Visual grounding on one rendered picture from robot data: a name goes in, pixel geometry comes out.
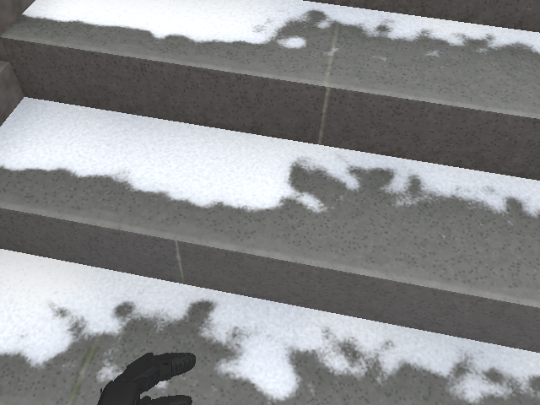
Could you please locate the left robot hand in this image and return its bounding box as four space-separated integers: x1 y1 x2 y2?
97 353 196 405

